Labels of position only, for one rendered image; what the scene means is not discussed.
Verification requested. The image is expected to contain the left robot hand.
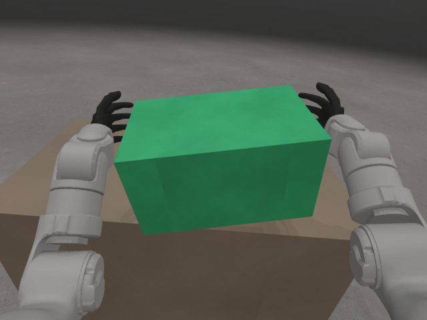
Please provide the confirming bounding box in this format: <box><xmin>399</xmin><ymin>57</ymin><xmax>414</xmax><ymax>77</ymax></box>
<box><xmin>91</xmin><ymin>91</ymin><xmax>133</xmax><ymax>143</ymax></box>

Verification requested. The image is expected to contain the right robot hand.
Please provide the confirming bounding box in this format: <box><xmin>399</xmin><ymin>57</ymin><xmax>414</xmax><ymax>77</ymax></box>
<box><xmin>298</xmin><ymin>83</ymin><xmax>344</xmax><ymax>128</ymax></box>

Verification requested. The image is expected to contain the robot right upper arm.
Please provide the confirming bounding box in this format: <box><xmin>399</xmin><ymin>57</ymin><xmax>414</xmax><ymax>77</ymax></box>
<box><xmin>350</xmin><ymin>223</ymin><xmax>427</xmax><ymax>320</ymax></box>

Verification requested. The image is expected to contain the carton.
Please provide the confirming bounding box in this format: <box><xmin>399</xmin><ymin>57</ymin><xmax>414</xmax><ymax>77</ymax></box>
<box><xmin>113</xmin><ymin>85</ymin><xmax>332</xmax><ymax>235</ymax></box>

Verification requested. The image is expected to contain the robot left forearm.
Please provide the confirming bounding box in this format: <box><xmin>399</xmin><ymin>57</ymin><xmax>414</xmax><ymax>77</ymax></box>
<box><xmin>18</xmin><ymin>123</ymin><xmax>114</xmax><ymax>306</ymax></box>

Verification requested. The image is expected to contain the robot left upper arm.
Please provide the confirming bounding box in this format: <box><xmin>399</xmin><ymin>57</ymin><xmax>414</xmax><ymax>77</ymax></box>
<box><xmin>0</xmin><ymin>250</ymin><xmax>105</xmax><ymax>320</ymax></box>

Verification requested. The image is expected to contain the pedestal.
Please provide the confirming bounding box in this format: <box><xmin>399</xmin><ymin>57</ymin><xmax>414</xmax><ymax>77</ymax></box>
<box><xmin>0</xmin><ymin>120</ymin><xmax>362</xmax><ymax>320</ymax></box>

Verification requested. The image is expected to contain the robot right forearm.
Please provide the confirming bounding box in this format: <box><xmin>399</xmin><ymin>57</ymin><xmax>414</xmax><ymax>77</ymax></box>
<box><xmin>324</xmin><ymin>115</ymin><xmax>427</xmax><ymax>230</ymax></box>

